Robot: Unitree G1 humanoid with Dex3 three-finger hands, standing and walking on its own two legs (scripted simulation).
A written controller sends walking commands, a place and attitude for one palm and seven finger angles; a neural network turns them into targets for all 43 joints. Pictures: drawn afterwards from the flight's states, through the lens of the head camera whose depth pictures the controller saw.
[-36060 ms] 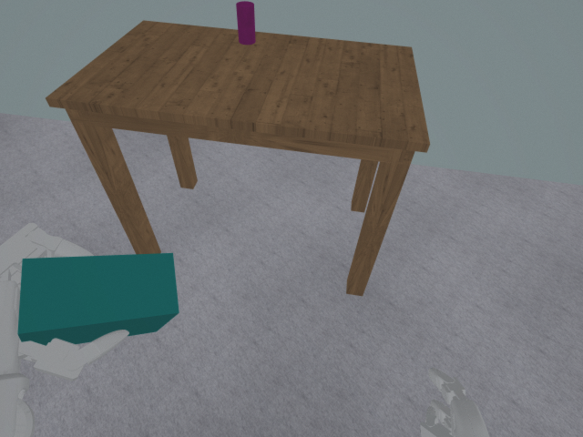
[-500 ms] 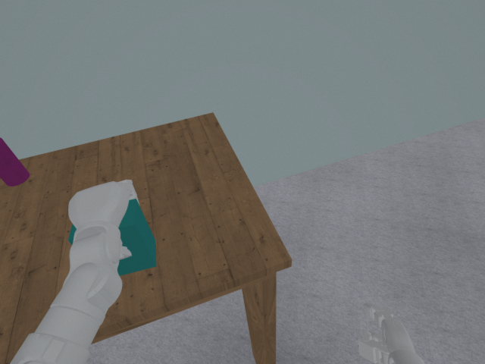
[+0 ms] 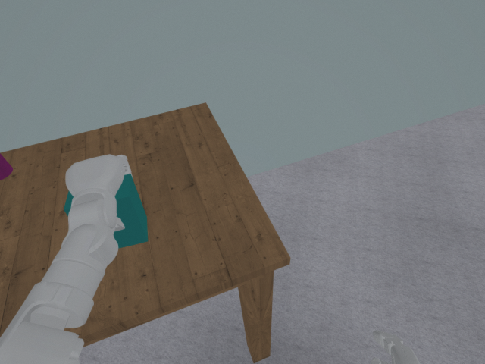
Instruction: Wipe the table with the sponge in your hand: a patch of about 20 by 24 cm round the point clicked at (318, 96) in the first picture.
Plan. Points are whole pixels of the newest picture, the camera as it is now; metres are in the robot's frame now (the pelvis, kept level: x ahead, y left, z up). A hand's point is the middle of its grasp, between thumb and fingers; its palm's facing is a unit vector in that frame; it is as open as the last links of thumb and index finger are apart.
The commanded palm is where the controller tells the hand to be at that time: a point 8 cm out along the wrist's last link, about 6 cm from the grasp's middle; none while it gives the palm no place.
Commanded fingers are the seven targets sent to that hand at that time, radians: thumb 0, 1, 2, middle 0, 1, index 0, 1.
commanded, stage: wipe forward along the middle lane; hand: left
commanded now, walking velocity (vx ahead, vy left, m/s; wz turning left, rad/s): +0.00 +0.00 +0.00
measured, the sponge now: (114, 222) +0.36 +0.28 +0.03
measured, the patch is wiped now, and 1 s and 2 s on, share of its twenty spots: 0.95 0.95 0.95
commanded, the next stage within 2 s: slide back across to the first lane in 0.62 s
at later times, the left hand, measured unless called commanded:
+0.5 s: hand (106, 182) +0.40 +0.29 +0.09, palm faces -0.08 -0.01 -1.00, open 10.3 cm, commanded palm +0.39 +0.29 +0.12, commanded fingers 0.00 0.10 1.30 -1.20 -1.60 -1.20 -1.60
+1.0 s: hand (99, 175) +0.42 +0.31 +0.09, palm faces -0.04 -0.03 -1.00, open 10.3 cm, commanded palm +0.39 +0.33 +0.13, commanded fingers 0.00 0.10 1.30 -1.20 -1.60 -1.20 -1.60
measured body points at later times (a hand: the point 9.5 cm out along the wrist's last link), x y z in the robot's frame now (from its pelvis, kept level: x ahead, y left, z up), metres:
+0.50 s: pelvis +0.00 +0.00 +0.00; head +0.03 -0.02 +0.45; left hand +0.40 +0.29 +0.14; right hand +0.14 -0.26 -0.12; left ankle +0.00 +0.12 -0.73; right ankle -0.01 -0.08 -0.73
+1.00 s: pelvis +0.01 +0.01 +0.00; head +0.03 +0.00 +0.45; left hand +0.42 +0.31 +0.15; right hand +0.10 -0.25 -0.13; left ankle +0.00 +0.12 -0.73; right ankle -0.01 -0.08 -0.73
